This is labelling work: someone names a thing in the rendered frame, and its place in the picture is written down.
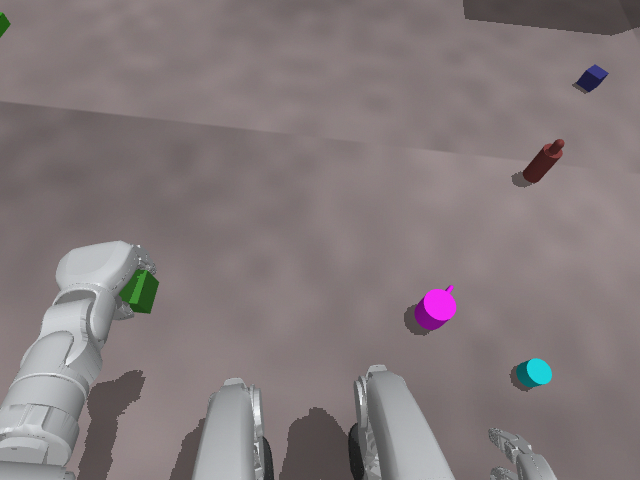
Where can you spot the right robot foot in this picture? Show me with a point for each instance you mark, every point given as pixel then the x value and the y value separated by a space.
pixel 356 463

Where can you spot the right robot hand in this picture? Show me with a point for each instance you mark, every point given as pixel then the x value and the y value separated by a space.
pixel 530 466

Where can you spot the left robot arm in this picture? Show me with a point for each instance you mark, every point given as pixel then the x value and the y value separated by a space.
pixel 39 415

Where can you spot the left robot hand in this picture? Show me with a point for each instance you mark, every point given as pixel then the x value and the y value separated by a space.
pixel 109 265

